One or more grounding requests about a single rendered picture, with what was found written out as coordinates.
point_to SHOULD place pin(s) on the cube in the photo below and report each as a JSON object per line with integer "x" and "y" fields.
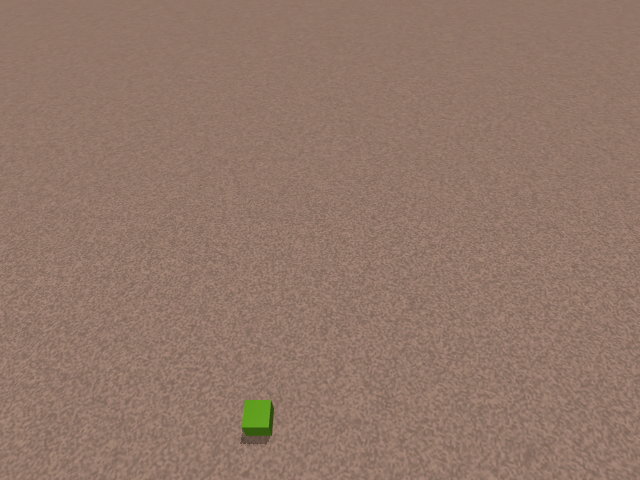
{"x": 258, "y": 418}

